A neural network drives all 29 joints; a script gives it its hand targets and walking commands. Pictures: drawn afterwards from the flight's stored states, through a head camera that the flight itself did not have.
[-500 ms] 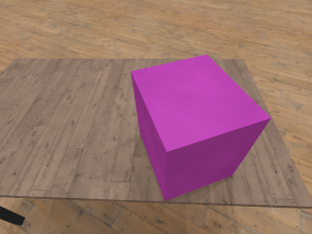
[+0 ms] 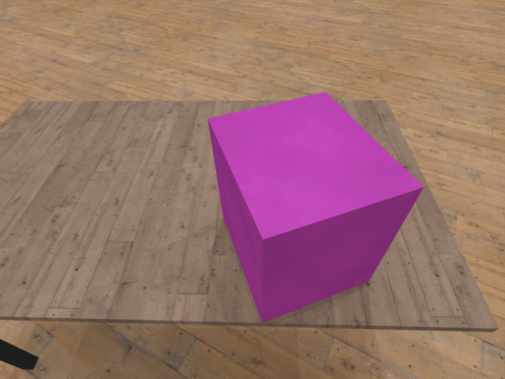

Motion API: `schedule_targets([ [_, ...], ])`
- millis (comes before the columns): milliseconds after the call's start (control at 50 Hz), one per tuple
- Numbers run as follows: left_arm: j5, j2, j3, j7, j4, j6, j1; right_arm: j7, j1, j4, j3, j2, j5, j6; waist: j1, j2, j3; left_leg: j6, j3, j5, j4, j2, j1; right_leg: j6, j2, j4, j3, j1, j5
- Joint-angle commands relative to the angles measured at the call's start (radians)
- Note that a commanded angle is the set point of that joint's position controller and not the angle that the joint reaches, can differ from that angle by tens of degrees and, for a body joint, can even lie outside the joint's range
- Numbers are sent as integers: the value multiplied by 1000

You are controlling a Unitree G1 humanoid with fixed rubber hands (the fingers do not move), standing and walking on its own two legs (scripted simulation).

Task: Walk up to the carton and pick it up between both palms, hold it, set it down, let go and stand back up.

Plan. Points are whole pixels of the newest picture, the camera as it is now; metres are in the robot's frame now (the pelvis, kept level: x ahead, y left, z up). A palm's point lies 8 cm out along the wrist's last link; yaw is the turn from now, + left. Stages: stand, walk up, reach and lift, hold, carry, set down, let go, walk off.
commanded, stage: stand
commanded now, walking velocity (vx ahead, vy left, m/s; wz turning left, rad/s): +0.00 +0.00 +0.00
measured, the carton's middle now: (294, 206) +0.43 -0.04 +0.02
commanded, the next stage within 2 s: walk up in 1.18 s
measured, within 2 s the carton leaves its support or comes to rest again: neither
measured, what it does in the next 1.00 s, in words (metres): stands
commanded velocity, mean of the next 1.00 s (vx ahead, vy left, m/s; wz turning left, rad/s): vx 0.00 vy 0.00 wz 0.00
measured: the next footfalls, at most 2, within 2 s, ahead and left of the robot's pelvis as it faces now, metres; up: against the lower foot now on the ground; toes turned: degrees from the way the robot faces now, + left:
right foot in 1.72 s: +0.07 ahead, -0.24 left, +0.00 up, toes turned -2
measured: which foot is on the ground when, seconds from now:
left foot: down 0.00-1.00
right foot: down 0.00-1.00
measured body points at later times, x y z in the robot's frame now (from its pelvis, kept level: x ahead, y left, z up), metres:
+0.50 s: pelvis -0.02 +0.00 +0.00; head -0.01 -0.01 +0.45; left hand -0.04 +0.19 -0.16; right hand -0.04 -0.20 -0.17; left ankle -0.02 +0.12 -0.74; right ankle -0.02 -0.13 -0.74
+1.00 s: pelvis -0.02 +0.00 +0.00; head -0.01 +0.00 +0.45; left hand -0.04 +0.20 -0.16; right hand -0.05 -0.20 -0.16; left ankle -0.02 +0.12 -0.74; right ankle -0.02 -0.13 -0.74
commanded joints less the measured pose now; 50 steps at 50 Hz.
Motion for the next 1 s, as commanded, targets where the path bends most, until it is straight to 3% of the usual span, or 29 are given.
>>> schedule_targets([
  [0,-4,84,9,5,-7,-12,79,-5,86,-2,-12,-77,2,-10,-1,6,53,13,-73,185,-110,61,-35,-39,-61,-101,65,-78,159],
  [20,-5,78,4,4,-7,-9,80,-5,93,0,-12,-83,4,-8,-9,25,61,17,-63,174,-92,69,-41,-38,-59,-103,67,-77,184],
  [60,0,78,7,3,11,-14,113,3,76,4,-4,-55,4,-6,10,18,43,18,-70,189,-103,68,-45,-38,-54,-93,58,-60,161],
  [80,2,88,1,0,4,-18,74,-1,100,13,-7,-72,-4,-5,-7,-55,42,19,-76,189,-93,79,-33,-35,-65,-105,64,-70,157],
  [120,-4,80,2,0,3,-17,82,-4,79,7,-9,-66,3,-4,-6,8,47,17,-64,174,-93,69,-35,-33,-54,-117,67,-75,148],
  [180,-9,46,-12,1,10,-21,98,2,77,20,-3,-48,4,-3,12,-8,43,10,-79,143,-104,67,-41,-42,-64,-116,84,-87,132],
  [200,-1,54,-13,4,12,-20,91,-2,63,12,-10,-84,2,-5,-2,-43,61,20,-82,121,-104,70,-70,-39,-56,-130,74,-86,108],
  [240,1,62,-13,5,12,-18,95,2,84,31,-5,-65,-3,-5,0,8,32,9,-64,160,-100,66,-37,-40,-67,-124,74,-85,113],
  [300,-1,65,-14,3,23,-25,108,6,84,29,-1,-42,-4,-7,-9,28,33,9,-76,165,-98,71,-11,-38,-65,-124,78,-115,122],
  [360,-4,85,-3,5,24,-15,126,5,111,34,-1,-67,7,-6,-2,-24,43,18,-72,138,-107,65,-57,-34,-60,-116,78,-87,107],
  [380,1,57,-8,2,8,-14,88,3,94,26,1,-47,-3,-2,-1,7,52,11,-67,123,-109,68,-74,-36,-59,-121,76,-102,90],
  [400,-4,54,-12,2,13,-11,96,0,105,27,1,-61,1,2,-7,-42,71,14,-70,111,-94,64,-58,-29,-44,-138,75,-144,63],
  [420,-1,51,-21,4,23,-9,105,4,97,25,-10,-83,-3,0,-5,-49,49,13,-64,102,-86,63,-72,-33,-49,-138,74,-114,48],
  [440,0,55,-17,5,23,-13,113,7,60,12,-3,-53,1,2,6,-3,33,4,-54,123,-101,56,-58,-40,-65,-138,95,-121,30],
  [460,0,98,-8,3,11,-13,73,4,69,6,-4,-74,5,-7,-6,-35,44,14,-64,135,-90,71,-63,-44,-61,-153,99,-128,48],
  [480,1,76,-6,10,6,-16,84,4,65,10,-6,-79,0,-12,-8,8,59,14,-71,121,-104,65,-72,-48,-70,-153,99,-129,56],
  [500,0,70,-9,-1,20,-19,107,4,109,31,8,-37,-4,-5,6,-4,61,3,-64,109,-115,62,-107,-37,-62,-135,79,-86,40],
  [520,0,83,-7,4,16,-15,92,1,113,29,0,-75,3,-8,-14,-18,62,13,-69,122,-106,66,-89,-38,-63,-142,91,-103,71],
  [540,-6,84,-5,5,12,-15,104,0,130,41,4,-54,-5,-8,-11,17,43,13,-66,116,-99,65,-64,-39,-67,-151,101,-111,45],
  [600,-5,74,-7,-1,13,-14,86,5,108,17,15,-26,3,-7,-8,-41,45,12,-65,115,-106,73,-95,-48,-69,-156,96,-99,35],
  [640,-4,85,-3,-6,15,-11,105,2,103,22,8,-69,-2,-10,9,-16,45,11,-80,121,-107,69,-99,-37,-50,-130,69,-87,80],
  [660,1,44,-17,-1,12,-10,99,5,97,20,3,-71,-1,-14,-1,34,38,12,-61,90,-102,68,-104,-39,-60,-130,88,-90,82],
  [720,-3,63,-13,-5,17,-16,101,5,111,17,0,-90,3,-16,-7,13,20,12,-72,109,-113,76,-76,-52,-71,-137,92,-105,78],
  [740,-4,75,-7,-5,18,-15,92,9,123,17,15,-45,6,-20,-16,-25,41,17,-72,123,-107,74,-88,-42,-60,-122,76,-97,106],
  [760,-4,78,2,-1,17,-22,112,8,136,31,14,-53,0,-14,4,23,42,11,-76,139,-118,76,-112,-48,-61,-100,72,-77,124],
  [820,3,65,-6,0,24,-12,106,6,102,9,7,-73,-3,-23,7,9,54,15,-87,121,-124,77,-142,-35,-56,-104,58,-66,146],
  [840,2,50,-11,0,37,-15,142,4,121,24,11,-59,9,-19,5,-40,28,19,-84,120,-124,81,-88,-37,-62,-96,63,-80,135],
  [860,-3,72,-3,-5,15,-19,104,5,105,15,9,-72,8,-21,9,-2,19,18,-83,134,-118,74,-104,-38,-53,-103,71,-64,135],
  [980,-2,75,-4,-6,7,-17,100,2,105,18,12,-58,-8,-12,-2,8,37,22,-77,102,-103,77,-104,-37,-59,-122,75,-79,108],
])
